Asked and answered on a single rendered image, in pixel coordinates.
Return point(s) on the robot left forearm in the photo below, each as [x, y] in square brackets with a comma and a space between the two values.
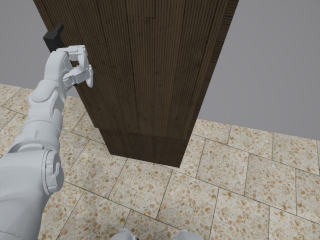
[43, 125]

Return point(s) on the cupboard door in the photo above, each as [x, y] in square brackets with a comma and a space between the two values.
[149, 58]

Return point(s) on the left robot shin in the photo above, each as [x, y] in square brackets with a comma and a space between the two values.
[124, 230]

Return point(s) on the right robot shin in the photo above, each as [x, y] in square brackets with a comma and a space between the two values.
[182, 231]

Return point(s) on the robot left hand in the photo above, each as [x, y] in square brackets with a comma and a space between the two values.
[58, 67]

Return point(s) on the handle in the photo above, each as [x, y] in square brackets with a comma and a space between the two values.
[53, 40]

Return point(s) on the robot shin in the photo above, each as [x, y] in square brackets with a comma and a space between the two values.
[182, 231]
[124, 230]

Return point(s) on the robot left upper arm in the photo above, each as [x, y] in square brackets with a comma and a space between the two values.
[27, 180]

